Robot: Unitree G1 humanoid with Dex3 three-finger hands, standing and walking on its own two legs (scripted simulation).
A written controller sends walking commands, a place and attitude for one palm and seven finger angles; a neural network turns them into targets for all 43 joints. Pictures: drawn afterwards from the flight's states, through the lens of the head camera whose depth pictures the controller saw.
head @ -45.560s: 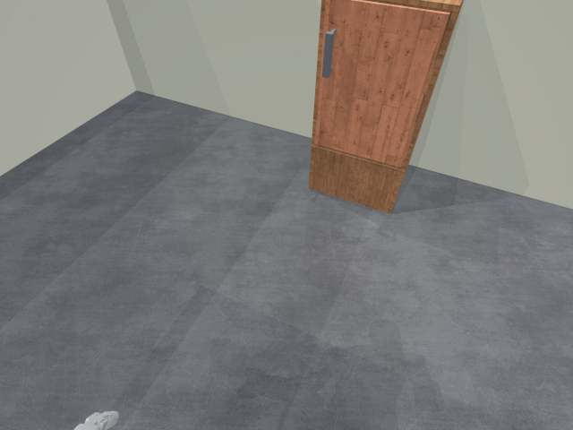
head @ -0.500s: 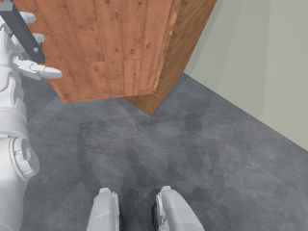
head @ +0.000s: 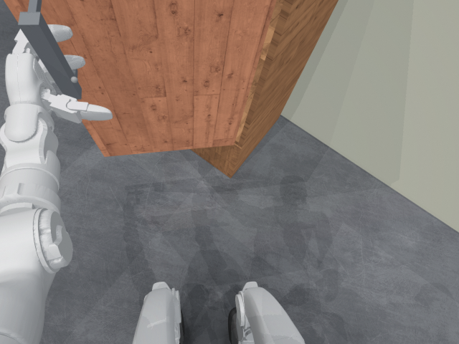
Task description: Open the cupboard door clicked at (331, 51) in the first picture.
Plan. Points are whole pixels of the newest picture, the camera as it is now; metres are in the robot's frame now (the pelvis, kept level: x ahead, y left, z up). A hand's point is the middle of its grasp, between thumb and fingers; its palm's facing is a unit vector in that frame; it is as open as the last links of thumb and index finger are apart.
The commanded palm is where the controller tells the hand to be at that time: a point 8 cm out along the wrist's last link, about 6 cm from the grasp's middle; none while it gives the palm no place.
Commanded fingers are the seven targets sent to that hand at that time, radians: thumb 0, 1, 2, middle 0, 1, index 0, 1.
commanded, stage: slide the fingers in behind the handle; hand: left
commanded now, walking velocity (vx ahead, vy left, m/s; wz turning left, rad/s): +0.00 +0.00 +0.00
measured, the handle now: (56, 52) +0.58 +0.24 +0.07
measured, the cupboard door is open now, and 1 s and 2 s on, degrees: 46 46 85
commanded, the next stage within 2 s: close the thumb around the handle in 0.28 s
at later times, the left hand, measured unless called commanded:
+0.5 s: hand (74, 79) +0.53 +0.21 +0.06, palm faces +0.10 -0.99 -0.02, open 13.8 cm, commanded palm +0.51 +0.23 +0.06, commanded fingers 0.00 -0.11 0.47 -0.33 -1.24 -0.33 -1.24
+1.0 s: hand (74, 80) +0.53 +0.21 +0.06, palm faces +0.10 -0.99 -0.02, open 5.9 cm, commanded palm +0.51 +0.23 +0.06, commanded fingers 0.00 0.90 0.90 -0.40 -1.35 -0.40 -1.35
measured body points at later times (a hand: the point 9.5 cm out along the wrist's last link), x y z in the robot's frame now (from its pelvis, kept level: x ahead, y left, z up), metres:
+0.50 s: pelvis +0.00 +0.01 +0.00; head +0.16 +0.04 +0.42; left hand +0.52 +0.26 +0.07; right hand -0.01 -0.26 -0.10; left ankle +0.04 +0.10 -0.63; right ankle +0.00 -0.12 -0.63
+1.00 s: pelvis +0.01 +0.01 +0.00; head +0.16 +0.04 +0.43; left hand +0.52 +0.26 +0.06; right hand +0.00 -0.26 -0.10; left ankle +0.04 +0.10 -0.63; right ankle +0.00 -0.12 -0.63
